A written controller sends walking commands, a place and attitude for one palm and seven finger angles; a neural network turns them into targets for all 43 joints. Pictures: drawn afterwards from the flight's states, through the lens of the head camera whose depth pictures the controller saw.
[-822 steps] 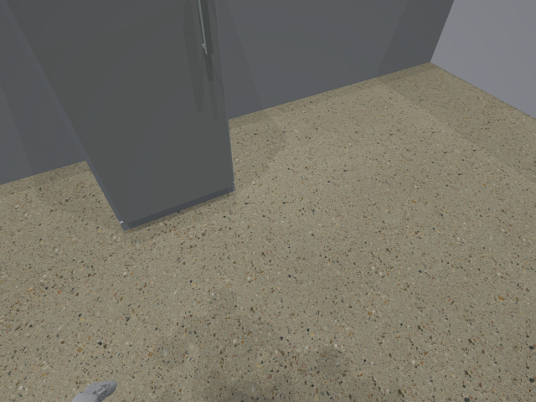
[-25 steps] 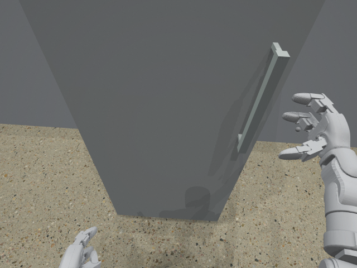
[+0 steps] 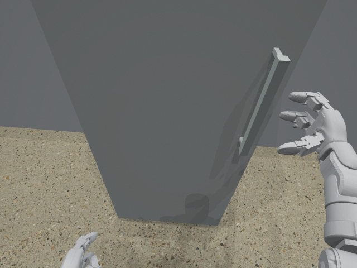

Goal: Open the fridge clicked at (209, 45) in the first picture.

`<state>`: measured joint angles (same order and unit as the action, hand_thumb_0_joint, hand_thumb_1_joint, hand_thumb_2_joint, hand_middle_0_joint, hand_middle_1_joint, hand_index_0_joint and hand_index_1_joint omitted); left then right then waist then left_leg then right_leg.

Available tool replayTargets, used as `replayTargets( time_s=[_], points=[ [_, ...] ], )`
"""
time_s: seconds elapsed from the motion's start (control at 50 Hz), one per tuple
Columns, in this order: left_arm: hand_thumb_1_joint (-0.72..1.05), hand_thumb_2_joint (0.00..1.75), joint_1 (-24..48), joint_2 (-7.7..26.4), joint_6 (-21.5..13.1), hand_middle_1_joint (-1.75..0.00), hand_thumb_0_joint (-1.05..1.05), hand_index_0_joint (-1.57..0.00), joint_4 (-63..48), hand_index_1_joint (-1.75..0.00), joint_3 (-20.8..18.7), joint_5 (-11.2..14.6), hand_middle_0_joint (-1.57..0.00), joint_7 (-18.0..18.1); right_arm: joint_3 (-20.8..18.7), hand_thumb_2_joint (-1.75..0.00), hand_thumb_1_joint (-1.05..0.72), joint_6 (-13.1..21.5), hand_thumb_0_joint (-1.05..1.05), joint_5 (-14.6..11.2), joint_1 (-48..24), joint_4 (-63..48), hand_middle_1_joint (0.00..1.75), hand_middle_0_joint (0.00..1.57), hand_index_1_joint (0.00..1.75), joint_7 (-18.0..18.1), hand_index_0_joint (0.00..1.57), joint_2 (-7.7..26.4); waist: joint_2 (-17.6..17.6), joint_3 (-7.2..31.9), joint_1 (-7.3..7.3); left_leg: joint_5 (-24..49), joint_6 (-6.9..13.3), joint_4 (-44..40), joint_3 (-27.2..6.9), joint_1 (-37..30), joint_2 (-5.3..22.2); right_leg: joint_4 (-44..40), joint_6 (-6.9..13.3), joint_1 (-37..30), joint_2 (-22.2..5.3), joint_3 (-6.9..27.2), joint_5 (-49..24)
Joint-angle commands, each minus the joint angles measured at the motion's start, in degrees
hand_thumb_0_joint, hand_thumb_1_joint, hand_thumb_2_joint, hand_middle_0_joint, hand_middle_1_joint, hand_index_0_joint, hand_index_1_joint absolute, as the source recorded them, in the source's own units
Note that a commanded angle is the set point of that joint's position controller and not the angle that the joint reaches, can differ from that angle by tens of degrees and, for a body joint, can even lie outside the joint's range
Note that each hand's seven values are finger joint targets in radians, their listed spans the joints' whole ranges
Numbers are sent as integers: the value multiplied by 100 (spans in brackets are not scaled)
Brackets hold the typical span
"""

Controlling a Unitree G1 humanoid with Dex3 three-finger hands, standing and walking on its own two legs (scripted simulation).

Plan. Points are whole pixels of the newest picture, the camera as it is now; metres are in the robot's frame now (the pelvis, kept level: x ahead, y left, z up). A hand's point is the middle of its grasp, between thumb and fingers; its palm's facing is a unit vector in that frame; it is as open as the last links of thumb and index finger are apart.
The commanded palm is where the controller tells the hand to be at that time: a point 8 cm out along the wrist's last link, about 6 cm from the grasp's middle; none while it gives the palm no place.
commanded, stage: move the hooked fingers beside the handle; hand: right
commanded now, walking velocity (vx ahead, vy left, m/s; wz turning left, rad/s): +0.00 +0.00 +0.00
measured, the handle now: (257, 109) +0.45 -0.15 +0.15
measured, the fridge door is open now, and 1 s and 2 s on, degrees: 0 0 0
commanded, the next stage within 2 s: none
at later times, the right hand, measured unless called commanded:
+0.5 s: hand (287, 130) +0.38 -0.20 +0.15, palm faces +0.01 +1.00 +0.01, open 14.0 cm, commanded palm +0.36 -0.26 +0.16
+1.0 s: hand (292, 130) +0.39 -0.22 +0.14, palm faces +0.06 +1.00 -0.02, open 14.0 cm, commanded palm +0.36 -0.26 +0.16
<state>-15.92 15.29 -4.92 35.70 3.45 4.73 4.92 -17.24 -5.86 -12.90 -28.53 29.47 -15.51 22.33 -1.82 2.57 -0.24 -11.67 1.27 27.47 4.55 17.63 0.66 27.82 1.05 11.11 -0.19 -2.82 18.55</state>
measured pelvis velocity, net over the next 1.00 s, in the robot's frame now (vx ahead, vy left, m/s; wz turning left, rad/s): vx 0.00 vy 0.00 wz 0.01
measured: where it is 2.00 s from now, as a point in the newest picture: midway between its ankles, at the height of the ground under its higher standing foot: outside the picture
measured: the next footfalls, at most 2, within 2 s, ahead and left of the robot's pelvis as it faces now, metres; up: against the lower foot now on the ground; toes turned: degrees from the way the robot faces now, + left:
none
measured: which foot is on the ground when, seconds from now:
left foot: down 0.00-1.00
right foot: down 0.00-1.00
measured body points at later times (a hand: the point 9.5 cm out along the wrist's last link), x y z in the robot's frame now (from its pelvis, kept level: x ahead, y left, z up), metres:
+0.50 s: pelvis -0.01 +0.01 +0.00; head +0.00 +0.02 +0.45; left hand +0.13 +0.26 -0.10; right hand +0.37 -0.26 +0.15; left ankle +0.03 +0.11 -0.74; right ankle -0.04 -0.10 -0.74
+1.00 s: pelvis +0.00 +0.00 +0.00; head +0.02 +0.01 +0.45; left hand +0.13 +0.25 -0.10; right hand +0.38 -0.27 +0.15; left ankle +0.03 +0.11 -0.74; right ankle -0.04 -0.10 -0.74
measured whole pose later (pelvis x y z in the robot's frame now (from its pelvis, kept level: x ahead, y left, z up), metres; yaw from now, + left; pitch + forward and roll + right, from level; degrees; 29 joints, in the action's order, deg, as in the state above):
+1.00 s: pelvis +0.00 +0.00 +0.00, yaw +1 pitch +3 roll +0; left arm -16.2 15.7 -5.3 34.0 2.9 4.1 4.8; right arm -19.4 -2.4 -11.7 -28.1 31.1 -15.0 22.6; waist -1.4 1.3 -0.7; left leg -11.7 1.5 28.6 3.9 20.1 0.2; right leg 29.3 0.9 13.4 -0.6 -3.4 19.0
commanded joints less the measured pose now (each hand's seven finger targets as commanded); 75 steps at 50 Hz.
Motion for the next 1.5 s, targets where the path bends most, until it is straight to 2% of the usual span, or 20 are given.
replayTargets(
  time_s=[0.0,0.08,0.12,0.22,0.28,0.34,0.38,0.46,0.58,0.7,0.76,0.8,0.94,0.98,1.08,1.12,1.24,1.3,1.42,1.48],
  points=[
    [90,90,471,766,-241,-30,0,-20,-969,-30,-305,-10,-20,34,-158,-30,50,188,0,-102,-2006,-1333,120,30,120,-61,30,1018,103,1282,-5,1297,81,-118,-234,-1038,28,-348,27,289,-14,250,-1479],
    [90,90,474,694,-330,-30,0,-20,-983,-30,-308,-86,-20,78,-718,-30,50,839,0,-171,-2703,-2282,120,30,120,162,30,1674,8,2022,18,1515,44,-82,-393,-1533,-2,-284,48,32,2,252,-1651],
    [90,90,447,664,-361,-30,0,-20,-907,-30,-274,-91,-20,115,-730,-30,50,1002,0,-116,-2802,-2216,120,30,120,220,30,1712,-180,1987,-10,1593,53,-83,-377,-1581,-5,-320,31,10,2,239,-1711],
    [90,90,376,736,-345,-30,0,-20,-675,-30,-241,-28,-20,160,-249,-30,50,584,0,19,-2521,-666,120,30,120,86,30,1276,-299,886,-164,886,58,-307,-329,-925,25,-438,47,396,4,223,-996],
    [90,90,311,824,-283,-30,0,-20,-730,-30,-269,-8,-20,127,-133,-30,50,301,0,-8,-2298,-201,120,30,120,-146,30,1196,42,982,-140,1027,56,-233,-299,-963,52,-381,55,560,3,219,-1067],
    [90,90,356,791,-317,-30,0,-20,-937,-30,-318,-27,-20,55,-77,-30,50,474,0,-165,-2191,-846,120,30,120,-272,30,1014,82,1675,-22,1609,88,-28,-293,-1248,25,-223,55,271,3,213,-1638],
    [90,90,382,779,-340,-30,0,-20,-981,-30,-322,-43,-20,32,-464,-30,50,680,0,-264,-2226,-1202,120,30,120,-223,30,1368,299,1902,56,1727,54,7,-360,-1476,19,-195,59,320,7,208,-1647],
    [90,90,386,772,-312,-30,0,-20,-911,-30,-298,-56,-20,51,-786,-30,50,896,0,-143,-2640,-1347,120,30,120,68,30,1809,180,1577,2,1281,16,-78,-418,-1361,21,-305,74,506,2,226,-1286],
    [90,90,346,751,-292,-30,0,-20,-834,-30,-271,-36,-20,109,-427,-30,50,758,0,72,-2837,-1042,120,30,120,91,30,1601,-343,1314,-121,1078,46,-171,-411,-1163,38,-347,72,460,3,186,-1137],
    [90,90,285,785,-391,-30,0,-20,-847,-30,-309,-33,-20,119,-374,-30,50,756,0,-207,-2485,-897,120,30,120,-252,30,1364,150,1750,-51,1483,49,-68,-366,-1365,3,-256,74,316,-3,206,-1425],
    [90,90,284,808,-360,-30,0,-20,-816,-30,-294,-12,-20,80,-308,-30,50,630,0,-222,-2245,-540,120,30,120,-241,30,1239,224,1274,-56,1288,42,-101,-325,-1068,12,-278,62,533,-14,210,-1248],
    [90,90,236,847,-305,-30,0,-20,-791,-30,-298,-27,-20,63,-573,-30,50,540,0,-135,-2186,-338,120,30,120,-144,30,1556,248,1126,-32,1174,38,-99,-329,-1009,27,-289,51,704,-3,214,-1165],
    [90,90,279,749,-302,-30,0,-20,-970,-30,-328,-91,-20,44,-680,-30,50,1011,0,-41,-2848,-1723,120,30,120,52,30,1829,-181,2013,-3,1802,72,60,-390,-1477,-10,-186,57,180,-32,215,-1895],
    [90,90,311,701,-373,-30,0,-20,-970,-30,-324,-100,-20,62,-538,-30,50,1100,0,-91,-2836,-1944,120,30,120,1,30,1567,-484,2180,-5,2030,87,58,-390,-1507,-24,-181,35,-99,-18,209,-2160],
    [90,90,274,783,-341,-30,0,-20,-790,-30,-303,-21,-20,74,-80,-30,50,524,0,-169,-2093,-829,120,30,120,-186,30,916,115,1125,-102,1592,69,-85,-203,-928,-29,-320,21,272,-55,257,-1678],
    [90,90,282,828,-283,-30,0,-20,-798,-30,-308,-13,-20,50,-197,-30,50,230,0,-145,-1751,-504,120,30,120,-182,30,996,206,918,-44,1388,76,-99,-191,-817,-12,-340,20,468,-40,269,-1482],
    [90,90,433,754,-198,-30,0,-20,-1091,-30,-339,-86,-20,-25,-801,-30,50,588,0,-140,-1975,-1888,120,30,120,46,30,1709,101,1921,174,1941,89,107,-332,-1502,3,-191,14,259,-28,232,-2046],
    [90,90,448,670,-280,-30,0,-20,-1056,-30,-300,-126,-20,29,-849,-30,50,982,0,-144,-2538,-2372,120,30,120,108,30,1782,-180,2118,71,2113,82,81,-377,-1615,-36,-197,8,-23,-19,234,-2220],
    [90,90,405,719,-334,-30,0,-20,-768,-30,-255,-34,-20,153,177,-30,50,511,0,-83,-2557,-1105,120,30,120,-132,30,782,-383,1002,-238,1206,96,-196,-216,-704,-35,-347,2,82,-29,301,-1449],
    [90,90,352,791,-288,-30,0,-20,-773,-30,-278,-23,-20,123,206,-30,50,137,0,-108,-2199,-630,120,30,120,-234,30,693,-52,973,-154,1160,106,-150,-164,-657,-2,-312,-2,268,-11,344,-1392]
  ],
)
